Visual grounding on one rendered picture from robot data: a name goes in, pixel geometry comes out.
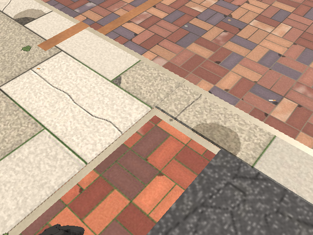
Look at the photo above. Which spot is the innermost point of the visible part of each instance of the robot left hand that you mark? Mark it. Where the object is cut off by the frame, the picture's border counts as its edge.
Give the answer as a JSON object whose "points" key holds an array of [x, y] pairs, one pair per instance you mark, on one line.
{"points": [[57, 229]]}

